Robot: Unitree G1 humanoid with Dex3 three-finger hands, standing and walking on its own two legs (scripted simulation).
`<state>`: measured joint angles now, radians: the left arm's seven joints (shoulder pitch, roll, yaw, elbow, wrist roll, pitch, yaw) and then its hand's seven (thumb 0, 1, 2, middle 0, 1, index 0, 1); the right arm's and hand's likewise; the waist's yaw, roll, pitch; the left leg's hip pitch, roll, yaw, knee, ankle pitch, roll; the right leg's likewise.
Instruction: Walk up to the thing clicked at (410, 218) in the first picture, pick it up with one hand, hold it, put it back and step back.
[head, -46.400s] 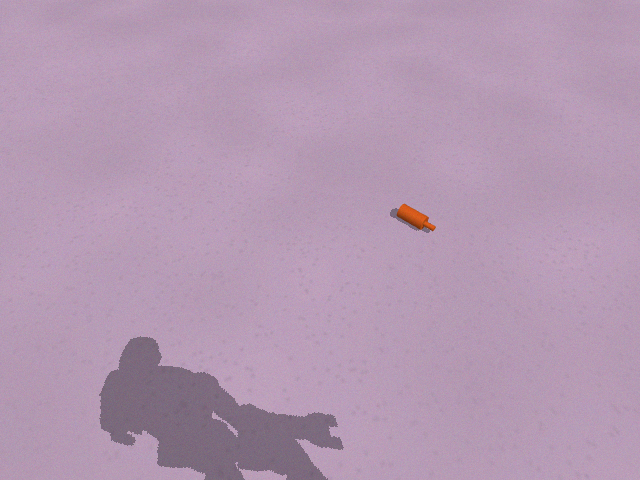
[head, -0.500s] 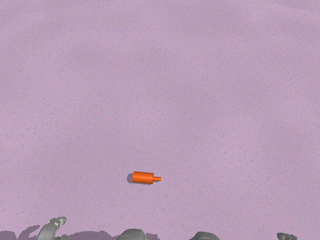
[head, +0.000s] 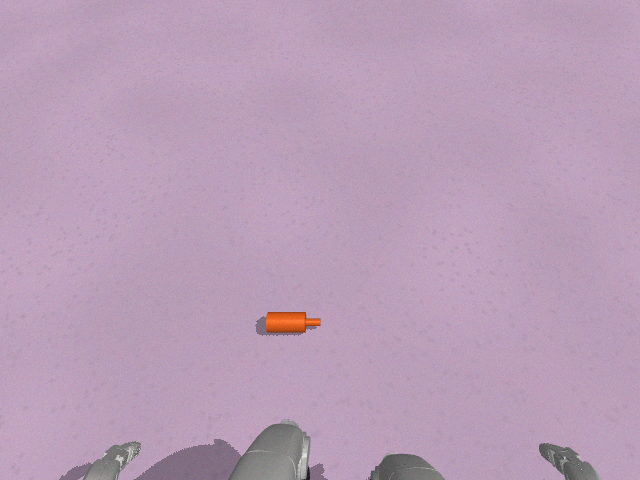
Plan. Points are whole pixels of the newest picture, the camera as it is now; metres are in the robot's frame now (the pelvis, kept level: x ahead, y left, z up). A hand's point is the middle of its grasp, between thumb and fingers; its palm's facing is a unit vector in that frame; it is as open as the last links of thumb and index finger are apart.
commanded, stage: step back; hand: left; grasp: from above
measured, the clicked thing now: (294, 322) +0.57 +0.15 -0.72
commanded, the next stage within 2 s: none
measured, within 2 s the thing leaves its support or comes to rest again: neither
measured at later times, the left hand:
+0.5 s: hand out of the picture -0.06 +0.29 -0.14, palm faces +0.05 -0.92 -0.38, open 7.4 cm
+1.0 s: hand out of the picture -0.21 +0.27 -0.14, palm faces +0.05 -0.90 -0.43, open 7.4 cm
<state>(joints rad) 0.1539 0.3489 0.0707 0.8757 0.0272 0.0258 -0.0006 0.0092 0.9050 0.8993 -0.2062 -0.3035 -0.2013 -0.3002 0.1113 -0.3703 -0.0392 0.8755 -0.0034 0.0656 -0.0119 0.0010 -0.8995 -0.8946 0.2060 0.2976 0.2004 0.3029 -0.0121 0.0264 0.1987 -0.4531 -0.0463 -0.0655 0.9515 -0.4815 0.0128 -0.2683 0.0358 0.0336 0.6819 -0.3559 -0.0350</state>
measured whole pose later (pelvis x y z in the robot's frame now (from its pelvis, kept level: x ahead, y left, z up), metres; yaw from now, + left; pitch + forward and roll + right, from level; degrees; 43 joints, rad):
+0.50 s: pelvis -0.15 +0.01 +0.01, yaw +1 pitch -3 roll -1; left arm 0.19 0.40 0.10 0.82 0.01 0.06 0.01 0.01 0.91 0.90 -0.21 -0.30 -0.20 -0.30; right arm 0.14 -0.35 -0.03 0.84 -0.03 0.03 0.00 0.00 -0.90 -0.89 0.21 0.30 0.20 0.30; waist 0.01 -0.04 0.17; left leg -0.31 0.02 -0.02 0.59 -0.23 0.01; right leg -0.45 0.11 0.14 1.20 -0.50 0.02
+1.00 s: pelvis -0.33 -0.01 -0.01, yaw +4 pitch -3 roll +2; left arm 0.12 0.40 0.07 0.77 0.02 0.04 0.03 0.01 0.90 0.90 -0.21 -0.30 -0.20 -0.30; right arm 0.19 -0.39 -0.06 0.87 -0.02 0.05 -0.01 0.00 -0.90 -0.90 0.20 0.30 0.20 0.30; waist 0.00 -0.03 0.20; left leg -0.26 -0.07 -0.02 0.68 -0.36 0.02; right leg -0.43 -0.08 0.00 0.74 -0.26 0.02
